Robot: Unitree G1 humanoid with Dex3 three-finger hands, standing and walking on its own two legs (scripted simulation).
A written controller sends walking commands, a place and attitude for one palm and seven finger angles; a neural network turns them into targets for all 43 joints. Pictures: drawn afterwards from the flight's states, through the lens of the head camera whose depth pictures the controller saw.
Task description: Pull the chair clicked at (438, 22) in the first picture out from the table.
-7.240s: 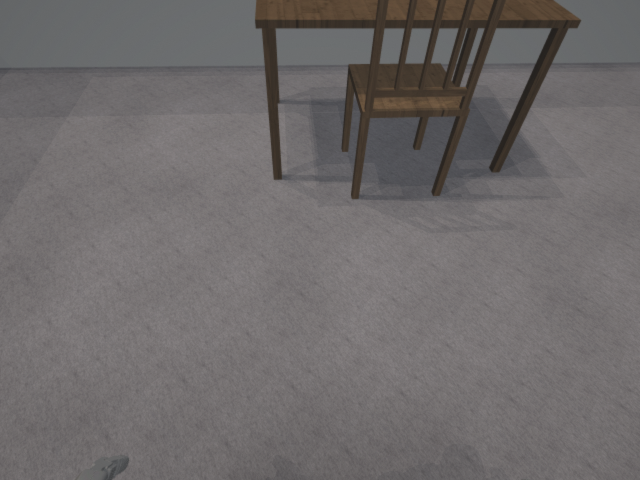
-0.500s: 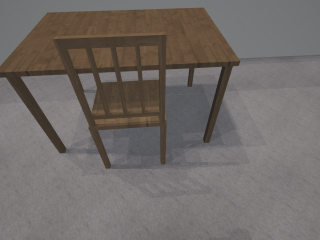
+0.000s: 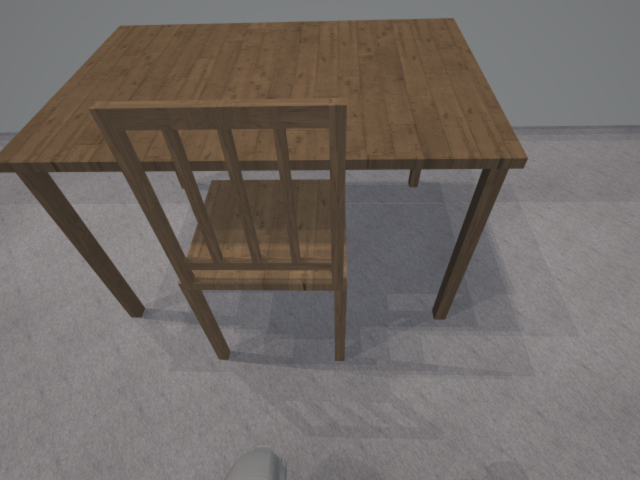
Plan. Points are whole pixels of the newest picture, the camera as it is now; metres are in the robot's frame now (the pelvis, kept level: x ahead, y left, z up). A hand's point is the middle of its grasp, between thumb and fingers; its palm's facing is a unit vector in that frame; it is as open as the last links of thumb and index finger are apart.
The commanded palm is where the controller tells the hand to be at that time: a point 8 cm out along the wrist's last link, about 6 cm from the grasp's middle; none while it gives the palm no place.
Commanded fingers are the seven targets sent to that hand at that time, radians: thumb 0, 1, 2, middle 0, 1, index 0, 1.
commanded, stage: take the last steps up to it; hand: left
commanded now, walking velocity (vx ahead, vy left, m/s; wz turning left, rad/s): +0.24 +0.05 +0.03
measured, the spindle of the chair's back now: (243, 204) +0.61 +0.22 -0.06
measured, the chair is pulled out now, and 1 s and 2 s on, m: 0.00 0.00 0.00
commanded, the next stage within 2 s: come to a stop and stand still in 0.20 s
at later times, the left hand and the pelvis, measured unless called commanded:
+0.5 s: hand (193, 428) +0.22 +0.24 -0.18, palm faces +0.03 -0.98 -0.20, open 7.4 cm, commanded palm none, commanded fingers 0.00 0.90 0.90 -0.20 -0.30 -0.20 -0.30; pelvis +0.16 +0.05 -0.01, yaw +0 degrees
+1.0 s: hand (180, 439) +0.21 +0.25 -0.19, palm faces +0.02 -0.97 -0.22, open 7.4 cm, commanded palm none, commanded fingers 0.00 0.90 0.90 -0.20 -0.30 -0.20 -0.30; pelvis +0.14 +0.07 -0.02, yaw -1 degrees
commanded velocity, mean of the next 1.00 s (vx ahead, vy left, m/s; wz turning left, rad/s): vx -0.05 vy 0.01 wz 0.00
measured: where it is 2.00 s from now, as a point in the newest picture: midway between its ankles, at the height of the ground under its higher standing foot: outside the picture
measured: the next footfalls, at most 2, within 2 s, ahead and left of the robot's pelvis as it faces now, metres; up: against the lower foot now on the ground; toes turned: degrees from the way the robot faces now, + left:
left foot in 0.18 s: +0.18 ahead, +0.14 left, +0.00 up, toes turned +6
right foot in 0.60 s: +0.23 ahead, -0.07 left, +0.00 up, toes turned -5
